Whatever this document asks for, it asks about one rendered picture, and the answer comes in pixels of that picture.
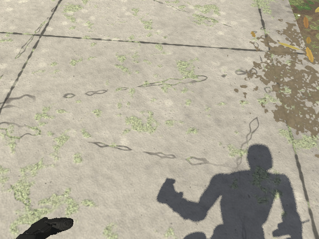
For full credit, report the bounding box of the left robot hand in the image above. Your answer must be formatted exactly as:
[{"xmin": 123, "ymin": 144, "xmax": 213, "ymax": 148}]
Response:
[{"xmin": 16, "ymin": 217, "xmax": 74, "ymax": 239}]

